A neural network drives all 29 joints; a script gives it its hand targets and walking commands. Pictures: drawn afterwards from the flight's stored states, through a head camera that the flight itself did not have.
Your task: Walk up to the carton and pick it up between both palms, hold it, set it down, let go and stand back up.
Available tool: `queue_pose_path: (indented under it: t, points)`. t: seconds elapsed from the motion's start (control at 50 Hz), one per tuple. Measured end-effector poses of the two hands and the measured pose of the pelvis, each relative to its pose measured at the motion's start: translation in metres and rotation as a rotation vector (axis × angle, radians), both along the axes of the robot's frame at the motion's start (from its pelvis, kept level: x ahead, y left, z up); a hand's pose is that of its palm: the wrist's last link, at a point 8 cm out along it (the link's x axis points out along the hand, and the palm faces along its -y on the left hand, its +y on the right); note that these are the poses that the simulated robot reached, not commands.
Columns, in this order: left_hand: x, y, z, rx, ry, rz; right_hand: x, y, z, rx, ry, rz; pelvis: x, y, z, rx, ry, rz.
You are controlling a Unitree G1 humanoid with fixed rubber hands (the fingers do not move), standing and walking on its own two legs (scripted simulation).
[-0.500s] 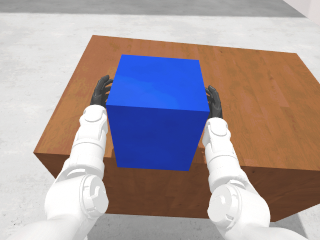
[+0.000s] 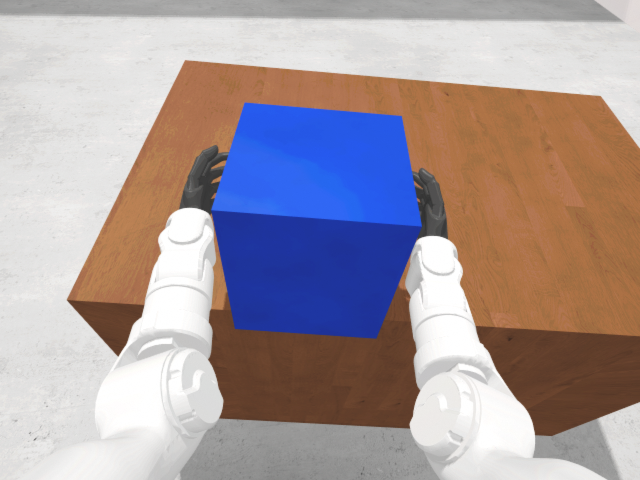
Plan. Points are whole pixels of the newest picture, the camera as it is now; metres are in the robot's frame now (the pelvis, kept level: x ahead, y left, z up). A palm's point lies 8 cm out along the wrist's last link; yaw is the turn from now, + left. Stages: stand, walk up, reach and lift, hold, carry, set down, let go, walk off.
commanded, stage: set down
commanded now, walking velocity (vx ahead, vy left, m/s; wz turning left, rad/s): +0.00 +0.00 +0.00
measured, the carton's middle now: (314, 227) +0.42 +0.02 +0.05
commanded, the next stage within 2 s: none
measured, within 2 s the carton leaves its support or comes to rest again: neither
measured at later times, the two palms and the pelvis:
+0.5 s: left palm (198, 209) +0.41 +0.17 +0.09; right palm (429, 233) +0.40 -0.13 +0.08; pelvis +0.00 +0.00 +0.00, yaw -1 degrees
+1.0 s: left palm (198, 209) +0.43 +0.18 +0.07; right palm (432, 228) +0.42 -0.14 +0.07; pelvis -0.01 +0.01 -0.02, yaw -2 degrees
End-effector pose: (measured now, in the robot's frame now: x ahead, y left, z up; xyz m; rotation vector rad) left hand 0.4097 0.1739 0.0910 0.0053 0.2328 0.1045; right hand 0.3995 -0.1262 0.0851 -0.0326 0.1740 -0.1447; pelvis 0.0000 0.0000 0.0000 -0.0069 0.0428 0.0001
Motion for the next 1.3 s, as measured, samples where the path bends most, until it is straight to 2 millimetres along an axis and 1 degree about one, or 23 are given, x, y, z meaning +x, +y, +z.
queue_pose_path:
  t: [0.54, 0.64, 0.7, 0.8, 0.88, 1.0, 1.16, 1.22, 1.3]
  points:
    - [-0.001, 0.001, -0.003, 0.001, -0.013, -0.003, -0.003, 0.0, -0.002, -0.016, -0.013, 0.001, -0.002, 0.002, 0.0, 0.001, -0.01, -0.011]
    - [0.001, 0.001, -0.007, 0.018, 0.007, -0.005, -0.002, -0.001, -0.002, -0.013, -0.009, 0.011, -0.002, 0.002, 0.0, 0.0, -0.004, -0.018]
    - [0.003, 0.001, -0.015, 0.038, 0.035, -0.006, 0.001, -0.003, -0.009, -0.007, 0.026, 0.028, -0.004, 0.003, -0.001, -0.003, 0.022, -0.026]
    - [0.011, 0.001, -0.027, 0.038, 0.063, 0.006, 0.008, -0.003, -0.024, 0.021, 0.104, 0.039, -0.007, 0.003, -0.006, -0.016, 0.127, -0.033]
    - [0.017, 0.001, -0.029, 0.036, 0.07, 0.001, 0.015, -0.004, -0.026, 0.022, 0.124, 0.041, -0.009, 0.004, -0.011, -0.023, 0.203, -0.03]
    - [0.018, 0.009, -0.025, 0.028, 0.067, 0.008, 0.021, -0.013, -0.019, 0.02, 0.132, 0.024, -0.013, 0.005, -0.017, -0.032, 0.245, -0.023]
    - [0.011, 0.027, -0.018, 0.026, 0.054, 0.028, 0.02, -0.044, 0.0, 0.023, 0.119, -0.023, -0.022, 0.001, -0.02, -0.034, 0.252, -0.013]
    - [0.009, 0.033, -0.011, 0.028, 0.041, 0.037, 0.02, -0.055, 0.009, 0.028, 0.108, -0.026, -0.026, -0.001, -0.021, -0.03, 0.259, -0.013]
    - [0.01, 0.037, 0.003, 0.032, 0.025, 0.04, 0.021, -0.065, 0.024, 0.038, 0.092, -0.02, -0.031, -0.004, -0.021, -0.026, 0.264, -0.01]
